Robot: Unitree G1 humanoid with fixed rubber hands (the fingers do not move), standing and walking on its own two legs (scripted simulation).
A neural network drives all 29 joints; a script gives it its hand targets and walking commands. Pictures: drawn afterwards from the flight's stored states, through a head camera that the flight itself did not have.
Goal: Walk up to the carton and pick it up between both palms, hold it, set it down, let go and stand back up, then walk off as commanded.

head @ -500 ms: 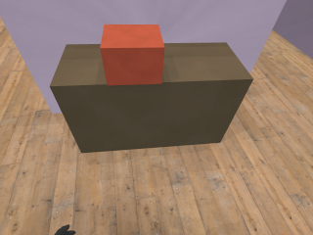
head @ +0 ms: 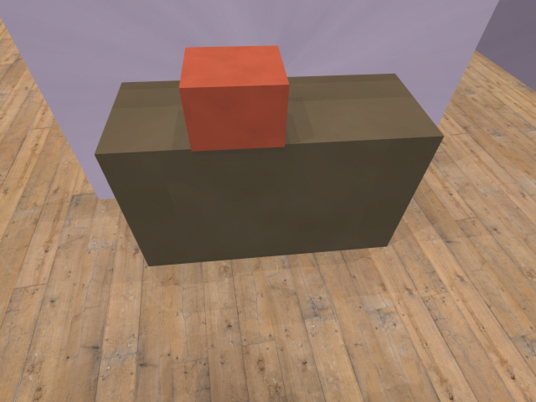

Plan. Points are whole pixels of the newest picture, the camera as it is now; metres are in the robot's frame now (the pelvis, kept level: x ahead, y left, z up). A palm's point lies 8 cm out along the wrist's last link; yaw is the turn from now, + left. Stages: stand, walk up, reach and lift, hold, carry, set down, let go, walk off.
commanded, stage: walk up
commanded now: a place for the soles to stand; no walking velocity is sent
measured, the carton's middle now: (235, 97) +0.94 +0.10 -0.04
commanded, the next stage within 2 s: none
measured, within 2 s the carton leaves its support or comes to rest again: neither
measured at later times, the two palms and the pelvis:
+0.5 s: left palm out of the picture +0.14 +0.30 -0.12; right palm out of the picture +0.12 -0.28 -0.11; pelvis +0.07 +0.01 +0.00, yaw +1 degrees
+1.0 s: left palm (71, 388) +0.18 +0.31 -0.11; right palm out of the picture +0.14 -0.28 -0.11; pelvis +0.08 +0.01 +0.00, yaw +1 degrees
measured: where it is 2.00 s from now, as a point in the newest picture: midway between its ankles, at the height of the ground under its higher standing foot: outside the picture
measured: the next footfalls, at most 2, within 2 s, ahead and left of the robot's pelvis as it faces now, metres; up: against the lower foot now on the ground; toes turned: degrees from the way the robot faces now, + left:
right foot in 0.42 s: +0.14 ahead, -0.10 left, +0.00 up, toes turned +1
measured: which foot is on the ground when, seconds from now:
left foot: down 0.00-1.00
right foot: down 0.00-0.10, up 0.12-0.40, down 0.42-1.00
